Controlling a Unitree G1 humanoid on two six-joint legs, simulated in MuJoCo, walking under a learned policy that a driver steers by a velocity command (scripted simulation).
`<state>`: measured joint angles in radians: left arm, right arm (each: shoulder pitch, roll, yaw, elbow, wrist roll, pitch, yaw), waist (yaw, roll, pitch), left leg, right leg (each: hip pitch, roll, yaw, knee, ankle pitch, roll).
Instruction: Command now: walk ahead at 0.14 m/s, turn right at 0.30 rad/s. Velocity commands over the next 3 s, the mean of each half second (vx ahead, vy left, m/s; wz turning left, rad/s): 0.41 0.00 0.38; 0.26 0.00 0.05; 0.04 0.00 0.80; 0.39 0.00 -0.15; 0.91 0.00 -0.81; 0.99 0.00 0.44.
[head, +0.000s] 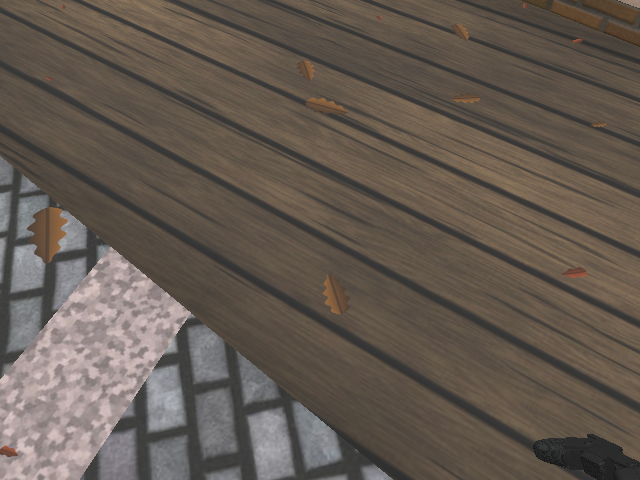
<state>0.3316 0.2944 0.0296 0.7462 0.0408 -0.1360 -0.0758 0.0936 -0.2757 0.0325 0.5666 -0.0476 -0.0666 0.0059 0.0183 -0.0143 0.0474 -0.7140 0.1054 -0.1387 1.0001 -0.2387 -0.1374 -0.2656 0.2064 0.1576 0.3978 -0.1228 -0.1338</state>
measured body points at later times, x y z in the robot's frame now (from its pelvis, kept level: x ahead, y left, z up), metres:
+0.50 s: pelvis +0.18 +0.18 -0.02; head +0.19 +0.20 +0.42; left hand +0.19 +0.48 -0.15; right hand +0.37 -0.08 -0.11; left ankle +0.21 +0.27 -0.74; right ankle +0.09 +0.00 -0.66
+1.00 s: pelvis +0.39 +0.28 -0.01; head +0.41 +0.30 +0.44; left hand +0.41 +0.57 -0.13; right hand +0.59 +0.05 -0.10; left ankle +0.31 +0.39 -0.64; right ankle +0.51 +0.21 -0.74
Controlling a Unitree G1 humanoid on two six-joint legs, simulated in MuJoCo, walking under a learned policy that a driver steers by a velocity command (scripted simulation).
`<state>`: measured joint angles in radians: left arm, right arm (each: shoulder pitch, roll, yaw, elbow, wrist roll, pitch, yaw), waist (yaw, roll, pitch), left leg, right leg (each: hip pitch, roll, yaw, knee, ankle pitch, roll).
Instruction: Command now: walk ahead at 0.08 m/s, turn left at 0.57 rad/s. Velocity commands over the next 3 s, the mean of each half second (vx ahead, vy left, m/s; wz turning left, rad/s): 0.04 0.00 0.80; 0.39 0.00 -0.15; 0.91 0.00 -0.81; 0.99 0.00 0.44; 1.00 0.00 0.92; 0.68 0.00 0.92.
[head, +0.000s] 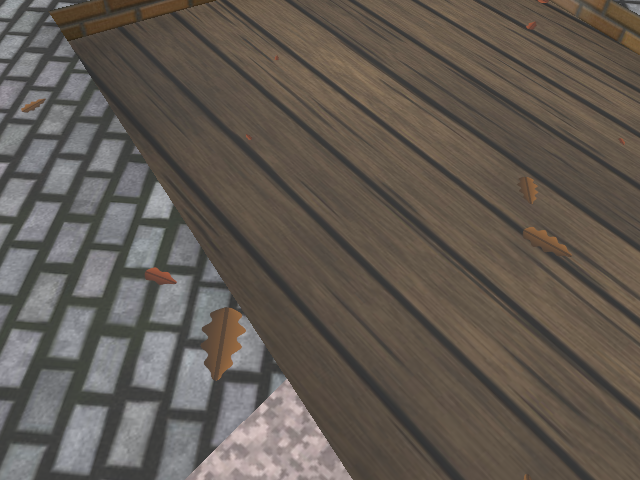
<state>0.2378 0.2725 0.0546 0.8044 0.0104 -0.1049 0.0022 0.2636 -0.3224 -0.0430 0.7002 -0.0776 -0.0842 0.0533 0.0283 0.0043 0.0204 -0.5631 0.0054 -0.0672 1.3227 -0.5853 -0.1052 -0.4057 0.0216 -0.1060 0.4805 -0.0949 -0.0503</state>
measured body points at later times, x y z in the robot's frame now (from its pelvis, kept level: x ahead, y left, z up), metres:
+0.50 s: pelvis +0.04 +0.08 +0.01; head +0.07 +0.13 +0.46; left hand +0.14 +0.41 -0.08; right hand +0.29 -0.14 -0.05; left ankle +0.04 +0.17 -0.73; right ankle +0.14 -0.05 -0.68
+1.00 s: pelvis +0.12 +0.11 +0.02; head +0.15 +0.10 +0.47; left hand +0.00 +0.38 -0.10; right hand +0.41 -0.05 -0.06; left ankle +0.11 +0.25 -0.72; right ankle +0.11 -0.03 -0.73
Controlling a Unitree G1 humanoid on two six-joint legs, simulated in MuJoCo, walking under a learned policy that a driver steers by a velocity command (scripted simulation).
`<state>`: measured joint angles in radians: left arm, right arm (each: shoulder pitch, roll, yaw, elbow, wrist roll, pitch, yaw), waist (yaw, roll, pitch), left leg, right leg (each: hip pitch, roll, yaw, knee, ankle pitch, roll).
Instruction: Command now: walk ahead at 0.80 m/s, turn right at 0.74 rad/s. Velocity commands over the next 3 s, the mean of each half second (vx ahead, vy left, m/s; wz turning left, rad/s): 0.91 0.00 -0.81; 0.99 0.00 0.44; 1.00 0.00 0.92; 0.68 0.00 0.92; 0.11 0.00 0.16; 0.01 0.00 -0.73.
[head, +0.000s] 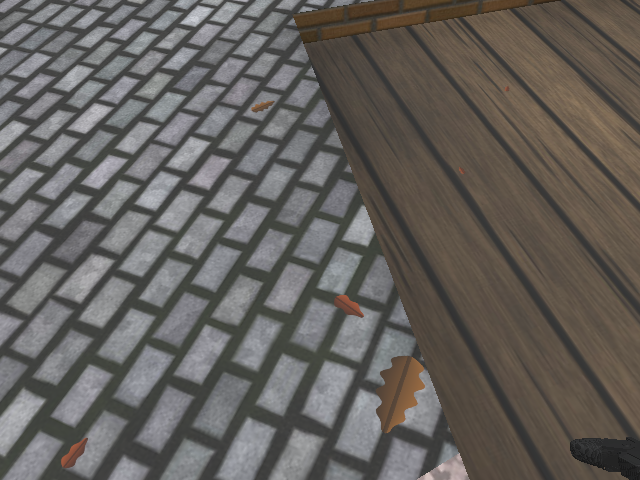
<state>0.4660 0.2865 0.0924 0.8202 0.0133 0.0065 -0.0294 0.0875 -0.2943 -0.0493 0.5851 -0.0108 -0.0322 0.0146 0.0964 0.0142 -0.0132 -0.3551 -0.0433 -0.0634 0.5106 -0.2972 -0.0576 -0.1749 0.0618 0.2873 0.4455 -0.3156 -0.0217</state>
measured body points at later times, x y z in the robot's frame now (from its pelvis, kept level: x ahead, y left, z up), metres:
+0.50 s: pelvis +0.28 -0.10 -0.05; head +0.31 -0.11 +0.40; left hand +0.60 +0.04 -0.12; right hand +0.14 -0.36 -0.17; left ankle +0.11 +0.12 -0.63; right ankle +0.32 -0.17 -0.75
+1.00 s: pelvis +0.71 -0.26 -0.13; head +0.71 -0.27 +0.32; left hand +0.77 +0.02 -0.26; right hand +0.69 -0.55 -0.27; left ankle +0.72 -0.23 -0.88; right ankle +0.44 -0.29 -0.63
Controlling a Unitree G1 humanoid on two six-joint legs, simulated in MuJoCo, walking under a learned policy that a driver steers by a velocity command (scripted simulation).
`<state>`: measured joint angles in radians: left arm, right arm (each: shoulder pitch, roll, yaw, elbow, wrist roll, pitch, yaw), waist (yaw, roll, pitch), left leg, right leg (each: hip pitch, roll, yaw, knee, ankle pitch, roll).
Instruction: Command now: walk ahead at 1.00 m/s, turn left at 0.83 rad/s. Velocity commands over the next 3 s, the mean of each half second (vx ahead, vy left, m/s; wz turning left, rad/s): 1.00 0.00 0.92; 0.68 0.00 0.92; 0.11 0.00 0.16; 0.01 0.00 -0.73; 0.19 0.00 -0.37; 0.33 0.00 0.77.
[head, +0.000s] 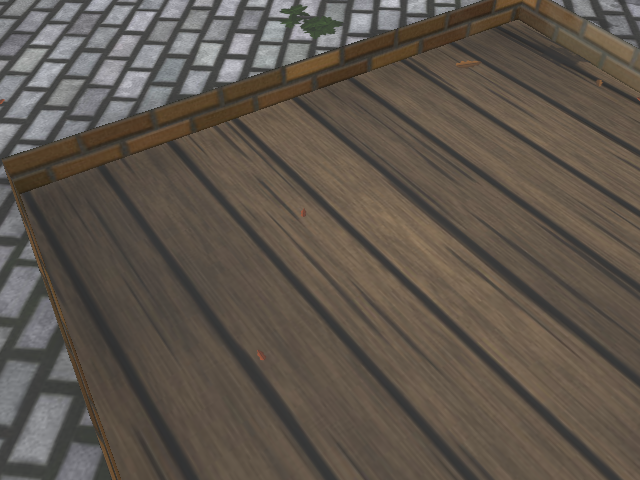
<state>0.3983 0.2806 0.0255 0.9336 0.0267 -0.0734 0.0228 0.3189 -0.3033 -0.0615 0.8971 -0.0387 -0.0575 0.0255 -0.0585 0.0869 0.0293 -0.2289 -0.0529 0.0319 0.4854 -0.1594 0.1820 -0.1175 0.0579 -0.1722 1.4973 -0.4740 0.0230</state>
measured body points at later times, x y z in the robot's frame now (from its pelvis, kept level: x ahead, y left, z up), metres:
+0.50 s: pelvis +0.48 -0.03 -0.02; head +0.49 -0.01 +0.43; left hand +0.30 +0.19 -0.15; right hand +0.83 -0.15 -0.05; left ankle +0.56 +0.10 -0.67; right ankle +0.42 -0.23 -0.75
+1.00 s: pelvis +0.85 +0.18 -0.03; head +0.87 +0.23 +0.42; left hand +0.85 +0.53 -0.07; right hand +1.11 +0.01 -0.13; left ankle +0.72 +0.12 -0.74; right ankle +1.07 +0.27 -0.74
